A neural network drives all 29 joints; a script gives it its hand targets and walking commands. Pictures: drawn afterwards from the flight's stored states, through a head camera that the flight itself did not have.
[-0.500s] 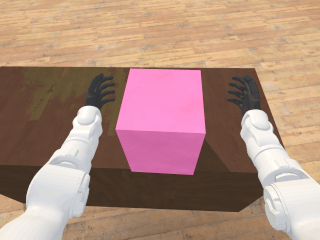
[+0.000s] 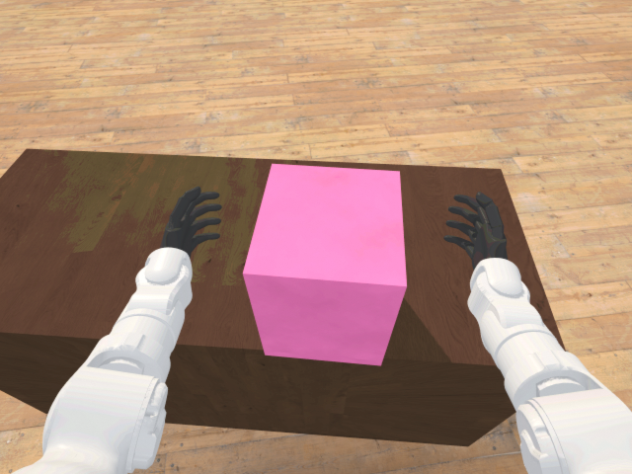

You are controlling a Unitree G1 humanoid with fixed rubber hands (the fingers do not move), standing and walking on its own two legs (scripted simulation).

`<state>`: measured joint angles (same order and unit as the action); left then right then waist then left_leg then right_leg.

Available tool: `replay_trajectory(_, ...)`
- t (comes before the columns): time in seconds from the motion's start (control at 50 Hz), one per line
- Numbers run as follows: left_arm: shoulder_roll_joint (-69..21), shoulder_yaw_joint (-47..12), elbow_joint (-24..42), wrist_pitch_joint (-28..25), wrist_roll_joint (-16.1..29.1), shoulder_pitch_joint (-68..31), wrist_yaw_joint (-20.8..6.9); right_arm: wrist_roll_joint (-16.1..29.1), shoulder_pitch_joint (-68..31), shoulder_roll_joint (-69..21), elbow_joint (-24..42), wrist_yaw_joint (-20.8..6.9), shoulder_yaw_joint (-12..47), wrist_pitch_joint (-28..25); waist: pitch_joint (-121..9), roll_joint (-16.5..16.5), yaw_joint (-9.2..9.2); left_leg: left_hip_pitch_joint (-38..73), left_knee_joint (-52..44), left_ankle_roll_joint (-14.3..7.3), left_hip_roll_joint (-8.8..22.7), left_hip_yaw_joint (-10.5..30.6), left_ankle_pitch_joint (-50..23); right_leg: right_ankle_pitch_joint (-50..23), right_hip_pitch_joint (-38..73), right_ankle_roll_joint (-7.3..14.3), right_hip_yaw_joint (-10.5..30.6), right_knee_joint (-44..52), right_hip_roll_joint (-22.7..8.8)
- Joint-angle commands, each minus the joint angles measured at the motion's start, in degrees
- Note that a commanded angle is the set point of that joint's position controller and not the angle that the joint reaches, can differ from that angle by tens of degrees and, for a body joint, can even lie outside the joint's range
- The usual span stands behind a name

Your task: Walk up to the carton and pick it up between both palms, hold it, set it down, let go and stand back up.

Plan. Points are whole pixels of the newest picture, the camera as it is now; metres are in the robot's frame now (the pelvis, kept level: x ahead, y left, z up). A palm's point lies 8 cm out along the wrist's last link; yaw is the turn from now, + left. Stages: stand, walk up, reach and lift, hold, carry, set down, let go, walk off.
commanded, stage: set down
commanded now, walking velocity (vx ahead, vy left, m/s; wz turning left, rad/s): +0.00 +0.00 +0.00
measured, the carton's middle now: (328, 268) +0.46 -0.01 -0.05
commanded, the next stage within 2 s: none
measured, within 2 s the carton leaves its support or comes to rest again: neither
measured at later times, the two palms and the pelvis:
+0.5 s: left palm (174, 308) +0.36 +0.20 +0.02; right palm (483, 312) +0.33 -0.20 +0.02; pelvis +0.01 +0.00 +0.01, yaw +1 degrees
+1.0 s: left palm (166, 355) +0.30 +0.21 -0.01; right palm (492, 359) +0.28 -0.21 -0.01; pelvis +0.01 +0.01 +0.01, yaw +0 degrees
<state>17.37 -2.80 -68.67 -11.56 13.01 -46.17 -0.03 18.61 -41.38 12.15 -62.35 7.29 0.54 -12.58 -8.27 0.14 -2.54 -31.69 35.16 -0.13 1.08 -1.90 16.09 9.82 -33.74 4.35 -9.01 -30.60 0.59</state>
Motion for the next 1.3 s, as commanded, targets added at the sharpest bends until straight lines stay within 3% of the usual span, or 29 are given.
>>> replay_trajectory(0.0, 11.18, 1.80, 12.94, -3.65, 1.13, -25.58, -0.36, -0.80, -21.81, 9.16, 14.03, -0.22, -2.13, -2.15, -33.69, -1.93, 0.14, 4.30, -6.08, 1.95, -1.67, 2.64, -13.77, -12.75, 28.59, -4.26, 8.72, 1.27, -0.20)
replay_trajectory(0.1, 10.48, 2.41, 14.94, -5.86, 1.68, -21.52, -0.75, -2.83, -21.23, 7.26, 19.41, -0.30, -1.40, -4.07, -33.29, 0.26, 0.08, 2.00, -7.18, 1.03, -1.87, 2.47, -14.66, -17.60, 33.66, -5.25, 9.42, 0.70, -0.88)
replay_trajectory(0.14, 7.12, 3.80, 13.19, -5.41, -0.61, -6.17, -2.10, -1.65, -6.87, 4.53, 16.37, -0.16, 2.13, -3.81, -26.75, 3.91, 0.30, 3.38, -8.04, 0.00, -2.29, 2.92, -15.96, -20.46, 39.01, -5.53, 10.89, 1.71, -1.49)
replay_trajectory(0.26, 9.24, 4.03, 19.90, -8.32, -1.02, -13.89, -1.21, -3.77, -11.83, 5.02, 19.36, -0.22, -2.52, -7.55, -26.77, -2.94, -0.19, 5.02, -8.34, 1.76, -1.80, 2.79, -14.04, -11.76, 31.64, -4.29, 9.43, 2.49, -1.15)
replay_trajectory(0.34, 9.01, 3.61, 22.45, -7.98, -1.35, -9.18, -0.73, -4.86, -7.73, 4.43, 23.33, -0.41, -3.13, -7.47, -27.35, -2.04, -0.40, 5.49, -6.91, 1.22, -2.02, 2.46, -13.92, -14.44, 32.92, -4.28, 9.99, 1.49, -1.46)
replay_trajectory(0.36, 5.91, 4.48, 21.79, -8.21, -2.61, 3.12, -1.21, -3.89, 4.01, 1.66, 20.38, -0.66, -0.56, -8.27, -24.44, -1.97, 0.89, 6.23, -7.52, 1.36, -2.01, 3.25, -15.36, -16.83, 36.66, -3.87, 10.47, 1.24, -1.49)
replay_trajectory(0.38, 10.83, 4.31, 22.60, -8.32, -1.02, -15.37, -0.88, -5.26, -12.27, 4.63, 21.15, -0.54, -4.95, -7.21, -26.99, -4.10, -0.25, 2.33, -8.07, 1.39, -1.79, 2.73, -9.42, -9.21, 31.61, -3.95, 10.40, 1.66, -2.09)
replay_trajectory(0.4, 1.92, 3.01, 23.46, -9.16, -2.45, 12.57, -0.98, -4.64, 13.31, 0.48, 19.02, -1.23, -0.40, -9.49, -21.27, -1.07, -0.32, 7.10, -7.93, 1.36, -1.34, 4.44, -16.50, -16.70, 38.25, -3.39, 10.68, 1.28, -1.52)
replay_trajectory(0.42, 10.68, 5.12, 24.70, -8.97, -1.84, -11.67, -1.41, -5.89, -8.99, 3.74, 21.79, -0.22, -4.52, -8.59, -26.33, -2.44, -0.81, 2.74, -8.08, 0.85, -2.16, 3.03, -11.93, -13.39, 34.00, -4.29, 10.77, 2.15, -1.89)
replay_trajectory(0.46, 4.94, 6.02, 23.41, -10.57, -5.04, 9.47, -1.64, -4.36, 11.00, -0.66, 16.90, -0.61, -0.35, -10.99, -20.91, -2.61, 0.28, 7.59, -7.73, 1.44, -1.79, 4.28, -17.85, -19.24, 37.81, -3.68, 10.72, 1.71, -1.50)
replay_trajectory(0.48, 7.66, 5.85, 23.44, -11.11, -4.13, 1.73, -1.42, -5.35, 1.55, 1.67, 18.24, -0.47, -3.50, -11.60, -21.83, -4.82, 0.00, 7.23, -7.50, 2.00, -1.81, 3.62, -15.78, -15.87, 33.74, -3.90, 9.76, 1.79, -1.75)
replay_trajectory(0.54, 5.80, 4.18, 22.71, -10.91, -3.51, 9.39, -1.45, -5.73, 7.54, 0.49, 17.91, -0.52, -1.58, -11.93, -16.02, -3.43, 0.26, 5.59, -7.65, 1.11, -1.89, 4.16, -14.58, -14.74, 33.72, -4.02, 10.22, 2.12, -1.93)
replay_trajectory(0.56, 7.82, 4.14, 21.29, -9.85, -2.29, -0.66, -1.76, -6.41, -0.90, 1.61, 17.68, -0.46, -3.42, -10.69, -16.63, -2.86, -1.33, 4.15, -8.10, 0.61, -1.77, 3.91, -8.65, -8.32, 30.85, -3.86, 10.61, 2.93, -2.54)
replay_trajectory(0.58, 1.31, 2.12, 25.61, -10.11, -2.40, 19.12, -1.56, -5.52, 16.73, 0.20, 17.93, -1.01, -1.56, -12.73, -15.02, -2.05, -1.44, 10.71, -8.50, 1.66, -1.35, 5.23, -14.55, -12.54, 34.14, -3.25, 9.99, 2.96, -1.66)
replay_trajectory(0.6, 7.17, 2.77, 26.90, -10.29, -1.34, 2.05, -1.48, -6.67, 1.71, 3.21, 20.03, -0.84, -5.50, -12.34, -18.30, -3.94, -1.53, 8.70, -8.28, 2.14, -1.34, 4.28, -13.18, -9.52, 28.98, -3.53, 8.61, 3.36, -1.11)
replay_trajectory(0.68, 6.29, 2.56, 24.66, -12.37, -2.26, 15.69, -1.13, -6.45, 13.33, 0.43, 20.16, -1.77, -1.50, -12.83, -14.04, -1.63, 0.14, 9.17, -8.13, 1.57, -1.58, 4.42, -14.10, -12.37, 32.01, -3.71, 9.66, 3.55, -1.40)
replay_trajectory(0.7, 9.38, 3.17, 24.98, -12.40, -0.82, 5.09, -0.84, -7.06, 2.72, 2.08, 21.49, -1.92, -3.50, -12.06, -16.29, -2.16, 0.44, 5.96, -8.23, 0.92, -1.45, 3.82, -10.96, -8.59, 30.19, -3.66, 9.97, 3.00, -1.85)
replay_trajectory(0.76, 2.31, -0.79, 25.04, -10.85, -1.09, 16.18, 0.83, -6.14, 13.44, 3.58, 15.01, -4.39, -3.07, -11.76, -10.83, -5.17, 0.57, 11.67, -10.41, 2.44, 0.53, 5.76, -10.39, -2.41, 26.77, -1.52, 8.38, 3.80, -0.18)
replay_trajectory(0.8, 7.12, -0.47, 27.45, -11.82, 0.97, 3.94, 0.71, -6.50, 2.18, 3.76, 22.32, -3.84, -3.64, -11.92, -17.22, -3.29, -0.51, 6.53, -8.33, 1.17, -0.86, 3.73, -9.22, -5.17, 28.30, -2.57, 10.42, 2.77, -1.39)
replay_trajectory(0.86, 3.83, 1.18, 24.39, -12.29, -2.76, 20.84, 0.71, -5.83, 17.40, 2.77, 16.38, -4.26, -1.57, -12.28, -14.13, -2.18, 1.04, 8.98, -8.78, 1.47, -0.76, 4.86, -14.41, -11.82, 32.86, -2.77, 10.49, 2.45, -1.41)
replay_trajectory(0.92, 7.05, 3.11, 26.57, -14.73, -1.76, 16.26, -0.60, -5.42, 13.41, 2.13, 19.53, -3.70, -2.22, -15.42, -16.54, -0.87, 1.17, 7.37, -8.05, 0.86, -1.57, 3.96, -14.68, -14.17, 33.38, -3.32, 10.63, 1.75, -1.67)
replay_trajectory(0.94, 4.64, 2.25, 26.31, -14.94, -2.24, 25.13, -0.59, -5.00, 19.89, 1.65, 18.91, -3.87, 0.19, -16.19, -13.54, -0.04, 1.33, 8.54, -8.46, 0.96, -1.65, 4.43, -16.34, -16.36, 35.73, -3.35, 11.35, 2.40, -2.01)
replay_trajectory(1.0, 6.19, 4.19, 24.14, -14.13, -3.37, 25.26, -1.36, -6.04, 20.11, 0.48, 17.83, -3.49, -0.18, -15.78, -9.88, 1.67, 1.19, 6.45, -9.22, 0.08, -2.03, 3.73, -12.64, -12.90, 36.14, -3.67, 12.61, 4.02, -2.73)
replay_trajectory(1.08, 0.90, 1.67, 24.59, -12.02, -7.45, 35.98, 0.03, -6.63, 30.64, 2.33, 10.20, -5.26, -0.41, -17.30, -6.59, -3.86, 1.50, 14.72, -10.49, 3.10, -0.33, 4.54, -18.19, -11.36, 33.36, -1.46, 9.54, 4.76, -0.04)
replay_trajectory(1.12, 6.12, 2.34, 34.29, -14.08, -2.25, 24.74, 0.49, -6.49, 21.59, 2.71, 24.07, -4.92, -3.63, -18.22, -10.93, -2.12, 1.45, 11.33, -8.78, 1.58, -0.54, 3.47, -14.50, -9.40, 31.48, -2.25, 10.04, 3.76, -1.09)
replay_trajectory(1.16, 2.69, -0.58, 29.68, -12.76, -4.18, 27.57, 1.84, -8.30, 23.73, 4.93, 15.76, -6.08, -4.01, -17.21, -6.56, -4.43, 0.26, 11.27, -10.93, 2.82, 0.03, 4.16, -10.72, -5.57, 29.95, -0.81, 9.21, 4.50, -0.56)
replay_trajectory(1.22, 6.40, 0.49, 36.62, -14.07, -1.80, 25.92, 2.18, -7.39, 23.70, 3.19, 24.35, -6.34, -4.09, -16.37, -6.87, -2.00, 1.26, 7.77, -10.04, 0.99, -0.76, 3.15, -7.98, -5.72, 31.82, -2.03, 11.04, 3.88, -2.13)
replay_trajectory(1.24, 3.18, -1.14, 27.33, -11.26, -4.50, 32.65, 2.17, -8.92, 28.20, 2.97, 14.16, -6.74, -1.54, -14.36, -1.10, -3.47, 0.01, 7.59, -11.51, 1.20, -0.47, 3.99, -6.17, -3.95, 32.52, -1.60, 11.56, 4.89, -2.36)
replay_trajectory(1.28, 3.57, -0.42, 29.04, -8.56, -4.34, 31.94, 2.28, -9.60, 29.14, 3.18, 14.69, -7.40, -3.45, -12.10, -0.11, -2.83, 0.35, 8.47, -13.51, 0.71, 0.10, 4.24, -2.90, 0.90, 32.16, -0.76, 10.20, 5.20, -1.95)
